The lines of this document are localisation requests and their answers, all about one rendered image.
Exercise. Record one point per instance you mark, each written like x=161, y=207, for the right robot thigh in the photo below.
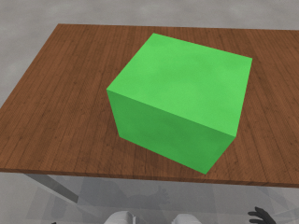
x=185, y=219

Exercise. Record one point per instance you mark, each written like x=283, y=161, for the left robot thigh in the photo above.
x=122, y=217

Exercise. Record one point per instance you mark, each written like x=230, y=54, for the robot thigh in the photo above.
x=122, y=217
x=185, y=219

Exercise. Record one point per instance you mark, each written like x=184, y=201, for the carton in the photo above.
x=180, y=100

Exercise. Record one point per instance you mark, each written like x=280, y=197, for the right robot hand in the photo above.
x=266, y=219

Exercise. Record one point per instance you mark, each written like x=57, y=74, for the table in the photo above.
x=58, y=119

